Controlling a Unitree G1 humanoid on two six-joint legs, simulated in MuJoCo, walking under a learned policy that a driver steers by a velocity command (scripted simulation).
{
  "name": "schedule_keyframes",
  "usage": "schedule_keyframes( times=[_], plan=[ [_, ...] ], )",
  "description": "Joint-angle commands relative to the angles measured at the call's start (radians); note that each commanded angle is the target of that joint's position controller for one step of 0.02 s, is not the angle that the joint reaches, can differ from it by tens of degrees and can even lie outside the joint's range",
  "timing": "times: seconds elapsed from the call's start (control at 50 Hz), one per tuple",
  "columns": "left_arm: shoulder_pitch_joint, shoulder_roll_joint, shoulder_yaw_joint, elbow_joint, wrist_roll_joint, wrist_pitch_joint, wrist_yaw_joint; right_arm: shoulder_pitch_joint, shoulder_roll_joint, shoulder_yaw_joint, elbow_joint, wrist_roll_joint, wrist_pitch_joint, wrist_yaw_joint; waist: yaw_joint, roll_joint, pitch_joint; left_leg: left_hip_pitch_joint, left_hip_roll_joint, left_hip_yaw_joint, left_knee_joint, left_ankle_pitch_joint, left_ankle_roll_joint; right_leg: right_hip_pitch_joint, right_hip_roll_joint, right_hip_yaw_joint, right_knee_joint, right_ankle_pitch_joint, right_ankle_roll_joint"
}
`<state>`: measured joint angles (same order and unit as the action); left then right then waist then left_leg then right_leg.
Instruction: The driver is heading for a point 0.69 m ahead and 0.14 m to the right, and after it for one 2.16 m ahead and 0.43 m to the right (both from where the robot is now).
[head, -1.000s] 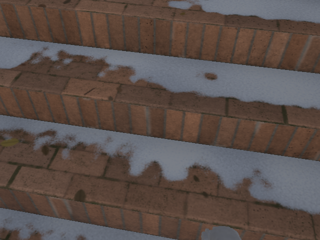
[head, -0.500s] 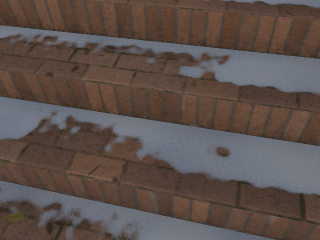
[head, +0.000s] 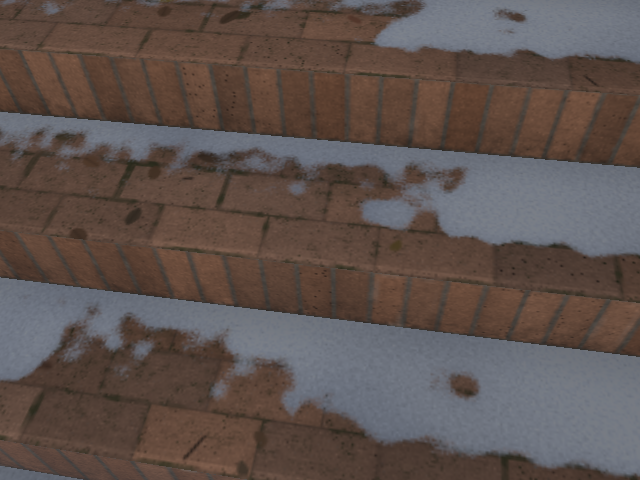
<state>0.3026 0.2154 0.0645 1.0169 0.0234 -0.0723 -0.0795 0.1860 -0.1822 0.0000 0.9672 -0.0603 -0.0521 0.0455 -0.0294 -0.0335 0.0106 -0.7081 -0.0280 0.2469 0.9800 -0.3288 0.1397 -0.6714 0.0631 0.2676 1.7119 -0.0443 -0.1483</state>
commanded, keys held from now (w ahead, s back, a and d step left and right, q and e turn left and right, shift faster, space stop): w+e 0.62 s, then w+q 0.38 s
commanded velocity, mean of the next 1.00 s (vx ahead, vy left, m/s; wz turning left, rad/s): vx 0.41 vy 0.00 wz -0.28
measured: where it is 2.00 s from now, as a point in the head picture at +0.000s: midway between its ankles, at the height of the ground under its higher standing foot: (442, 249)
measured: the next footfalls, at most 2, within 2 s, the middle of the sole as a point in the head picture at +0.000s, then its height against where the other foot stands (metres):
right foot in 0.58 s outside the picture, level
left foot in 0.98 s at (389, 424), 0.16 m higher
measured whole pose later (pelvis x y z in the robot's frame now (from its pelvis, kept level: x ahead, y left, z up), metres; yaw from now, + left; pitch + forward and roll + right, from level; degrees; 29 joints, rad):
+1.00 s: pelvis +0.32 -0.11 +0.10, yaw -16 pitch +9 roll +4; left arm 0.44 0.17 -0.01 1.09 0.11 -0.09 -0.10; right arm -0.01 -0.13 0.07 0.76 -0.01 0.01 0.11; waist -0.01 -0.06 -0.17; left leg -1.02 -0.06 0.16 1.32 -0.49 0.13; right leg 0.02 -0.11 -0.14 0.26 -0.21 -0.09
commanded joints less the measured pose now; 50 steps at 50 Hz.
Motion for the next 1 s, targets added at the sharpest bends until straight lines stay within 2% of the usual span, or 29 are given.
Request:
schedule_keyframes(
  times=[0.02, 0.06, 0.1, 0.14, 0.24, 0.3, 0.38, 0.48, 0.56, 0.58, 0.6, 0.62, 0.64, 0.66, 0.7, 0.72, 0.74, 0.78, 0.8, 0.82, 0.84, 0.86, 0.88, 0.9, 0.92, 0.94, 0.96, 0.98, 1.0],
  plan=[
    [0.184, -0.031, -0.020, 0.032, 0.012, 0.027, 0.000, -0.192, 0.150, 0.064, -0.023, -0.005, -0.063, -0.001, 0.160, -0.048, -0.090, 0.054, 0.254, -0.480, -0.617, -0.203, 0.012, -0.152, -0.091, 0.029, 0.067, 0.121, -0.041],
    [0.079, -0.007, -0.026, -0.005, 0.019, 0.013, -0.002, -0.102, 0.049, 0.034, 0.000, -0.020, -0.087, -0.029, 0.143, -0.010, -0.112, 0.107, 0.209, -0.266, -0.613, -0.118, -0.041, -0.171, -0.116, -0.053, -0.078, 0.083, -0.001],
    [-0.011, 0.044, -0.011, -0.024, -0.003, 0.000, -0.006, -0.019, -0.039, 0.007, 0.002, -0.022, -0.080, -0.038, 0.088, 0.089, -0.114, 0.185, 0.235, -0.207, -0.710, -0.175, -0.034, -0.195, -0.126, -0.151, -0.072, -0.116, 0.051],
    [-0.106, 0.079, -0.001, -0.043, 0.006, 0.000, 0.002, 0.064, -0.041, 0.007, 0.016, -0.024, -0.076, -0.041, 0.040, 0.089, -0.079, 0.287, 0.289, -0.258, -0.736, -0.241, 0.009, -0.301, -0.135, -0.106, -0.106, -0.123, 0.069],
    [-0.089, 0.074, 0.021, -0.021, 0.045, -0.002, -0.002, 0.018, -0.053, 0.013, -0.019, -0.019, -0.106, -0.040, 0.056, 0.048, -0.026, 0.413, 0.314, -0.199, -0.861, -0.099, 0.055, -0.233, -0.133, -0.127, -0.327, -0.008, 0.074],
    [-0.044, 0.070, 0.030, -0.013, 0.035, 0.030, -0.011, -0.022, -0.078, 0.008, -0.034, -0.026, -0.099, -0.024, 0.056, 0.096, -0.063, 0.475, 0.325, -0.121, -0.855, -0.079, 0.075, -0.128, -0.140, -0.181, -0.370, -0.061, 0.071],
    [-0.138, 0.020, 0.011, -0.074, 0.027, 0.038, 0.008, -0.055, -0.140, -0.005, -0.037, -0.005, -0.084, -0.003, 0.027, 0.090, -0.054, 0.629, 0.401, -0.115, -0.867, -0.041, 0.122, -0.038, -0.179, -0.224, -0.714, -0.355, 0.094],
    [-0.227, -0.010, -0.006, -0.143, 0.034, 0.000, 0.020, 0.018, -0.170, -0.026, -0.035, 0.035, -0.074, -0.058, -0.035, 0.061, -0.066, 0.839, 0.424, -0.110, -0.872, -0.017, 0.148, 0.004, -0.168, -0.276, -1.008, -0.481, 0.093],
    [-0.033, 0.034, 0.021, -0.085, 0.013, -0.034, 0.021, -0.098, -0.177, -0.031, -0.066, 0.031, -0.044, -0.062, 0.068, 0.041, -0.074, 0.724, 0.393, -0.025, -0.745, 0.044, 0.127, 0.310, -0.113, -0.333, -1.268, -0.220, -0.018],
    [0.043, 0.055, 0.035, -0.062, 0.015, -0.045, 0.034, -0.107, -0.178, -0.028, -0.062, 0.007, -0.028, -0.049, 0.093, 0.047, -0.102, 0.631, 0.363, 0.003, -0.654, 0.148, 0.114, 0.471, -0.081, -0.331, -1.274, -0.151, -0.021],
    [0.104, 0.078, 0.052, -0.046, 0.024, -0.050, 0.045, -0.107, -0.113, -0.013, -0.066, -0.002, -0.029, -0.035, 0.128, -0.002, -0.119, 0.564, 0.294, 0.079, -0.472, 0.325, 0.074, 0.564, -0.080, -0.283, -1.286, -0.078, -0.048],
    [0.253, 0.122, 0.074, 0.010, 0.025, -0.046, 0.061, -0.148, -0.051, 0.002, -0.108, -0.006, -0.042, -0.020, 0.165, -0.143, -0.156, 0.298, 0.187, 0.127, -0.202, 0.292, -0.015, 0.756, -0.181, -0.050, -1.201, 0.179, -0.151],
    [0.446, 0.173, 0.090, 0.085, 0.060, -0.033, 0.068, -0.102, 0.008, 0.030, -0.068, 0.003, -0.045, 0.020, 0.231, -0.196, -0.138, -0.119, 0.106, 0.029, 0.104, -0.105, -0.088, 1.048, -0.303, 0.207, -1.298, 0.357, -0.238],
    [0.518, 0.185, 0.095, 0.135, 0.068, -0.026, 0.062, -0.116, 0.009, 0.033, -0.067, 0.016, -0.055, 0.056, 0.246, -0.144, -0.095, -0.413, 0.081, -0.109, 0.463, -0.170, -0.068, 1.154, -0.336, 0.237, -1.324, 0.334, -0.222],
    [0.449, 0.113, 0.066, 0.152, 0.059, -0.002, 0.051, -0.143, -0.068, -0.001, -0.032, 0.012, -0.063, 0.063, 0.221, -0.079, -0.007, -0.672, 0.065, -0.268, 1.000, -0.150, 0.021, 1.040, -0.393, 0.152, -1.323, 0.304, -0.207],
    [0.388, 0.030, 0.029, 0.173, 0.058, 0.014, 0.039, -0.141, -0.053, 0.002, -0.044, 0.010, -0.059, 0.054, 0.164, -0.061, 0.041, -0.740, 0.081, -0.307, 1.128, -0.095, 0.078, 0.890, -0.410, 0.099, -1.324, 0.225, -0.194],
    [0.389, -0.006, -0.001, 0.198, 0.064, 0.031, 0.025, -0.163, 0.002, 0.027, -0.096, 0.014, -0.050, 0.050, 0.134, -0.116, 0.067, -0.832, 0.039, -0.319, 1.457, -0.125, 0.137, 0.782, -0.421, 0.101, -1.323, 0.201, -0.194],
    [0.179, -0.088, -0.067, 0.163, 0.110, 0.030, 0.014, -0.211, 0.084, 0.070, -0.186, 0.031, -0.023, 0.045, 0.022, 0.052, 0.055, -0.837, 0.062, -0.370, 1.373, -0.016, 0.217, 0.517, -0.392, -0.070, -1.440, -0.089, -0.126],
    [0.131, 0.020, -0.038, 0.068, 0.019, -0.042, 0.027, -0.331, 0.105, 0.044, -0.300, 0.102, -0.023, -0.017, 0.029, -0.032, 0.093, -0.734, -0.013, -0.320, 1.435, -0.143, 0.058, 0.419, -0.414, -0.062, -1.551, -0.261, -0.046],
    [-0.062, -0.056, -0.079, 0.095, 0.142, -0.015, 0.031, -0.254, 0.061, 0.080, -0.234, 0.063, 0.000, 0.028, -0.070, 0.050, 0.052, -0.692, 0.085, -0.311, 1.198, 0.029, 0.198, 0.259, -0.308, -0.242, -1.575, -0.295, -0.064],
    [-0.113, -0.007, -0.078, 0.034, 0.140, -0.025, 0.025, -0.267, -0.005, 0.057, -0.284, 0.067, 0.020, 0.034, -0.110, 0.026, 0.044, -0.511, 0.116, -0.229, 0.960, 0.162, 0.179, 0.107, -0.253, -0.325, -1.647, -0.278, -0.056],
    [-0.052, 0.003, -0.081, 0.022, 0.144, -0.038, 0.038, -0.293, -0.040, 0.049, -0.300, 0.073, 0.046, 0.047, -0.089, -0.010, 0.001, -0.386, 0.126, -0.188, 0.888, 0.268, 0.162, 0.047, -0.225, -0.352, -1.697, -0.277, -0.056],
    [-0.041, 0.043, -0.084, -0.009, 0.131, -0.027, 0.020, -0.364, -0.039, 0.063, -0.310, 0.061, 0.063, 0.043, -0.071, -0.006, -0.035, -0.143, 0.126, -0.163, 0.748, 0.251, 0.123, -0.043, -0.258, -0.382, -1.831, -0.182, -0.058],
    [0.040, 0.114, -0.058, -0.003, 0.081, -0.028, 0.015, -0.412, -0.055, 0.058, -0.338, 0.061, 0.065, 0.047, -0.062, -0.045, -0.062, -0.030, 0.064, -0.085, 0.620, 0.115, 0.071, 0.005, -0.247, -0.389, -1.808, 0.176, -0.078],
    [0.097, 0.170, -0.056, -0.016, 0.047, -0.042, 0.017, -0.326, -0.060, 0.047, -0.296, 0.045, 0.061, 0.058, -0.081, -0.118, -0.081, -0.013, -0.010, -0.002, 0.552, -0.009, 0.006, 0.183, -0.285, -0.405, -1.700, 0.762, -0.111],
    [0.166, 0.264, -0.033, 0.016, 0.046, -0.046, 0.008, -0.242, -0.047, 0.052, -0.289, 0.054, 0.064, 0.070, -0.100, -0.167, -0.100, -0.014, -0.052, 0.022, 0.436, 0.021, -0.016, 0.378, -0.343, -0.417, -1.568, 1.290, -0.146],
    [0.179, 0.300, -0.013, 0.036, 0.034, -0.040, -0.006, -0.179, -0.049, 0.046, -0.273, 0.051, 0.068, 0.078, -0.109, -0.165, -0.100, -0.078, -0.090, 0.036, 0.173, -0.034, -0.008, 0.630, -0.371, -0.422, -1.432, 1.502, -0.145],
    [0.238, 0.259, -0.012, 0.061, 0.066, -0.034, -0.030, -0.036, -0.102, 0.016, -0.216, 0.060, 0.070, 0.064, -0.099, -0.171, -0.176, 0.075, -0.143, -0.011, 0.071, -0.001, 0.015, 0.681, -0.353, -0.441, -1.212, 1.571, -0.139],
    [0.349, 0.139, -0.033, 0.053, 0.133, -0.023, -0.053, 0.177, -0.178, -0.009, -0.127, 0.052, 0.072, 0.044, -0.070, -0.032, -0.398, 0.515, -0.101, -0.328, 0.066, 0.357, 0.134, 0.404, -0.280, -0.352, -0.911, 1.364, -0.080]
  ],
)
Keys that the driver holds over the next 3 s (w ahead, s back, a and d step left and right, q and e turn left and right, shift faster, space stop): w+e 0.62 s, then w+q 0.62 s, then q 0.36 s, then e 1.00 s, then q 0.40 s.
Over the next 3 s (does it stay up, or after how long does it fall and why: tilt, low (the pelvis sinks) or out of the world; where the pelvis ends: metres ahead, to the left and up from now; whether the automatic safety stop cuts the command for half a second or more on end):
stays up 0.74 -0.22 0.39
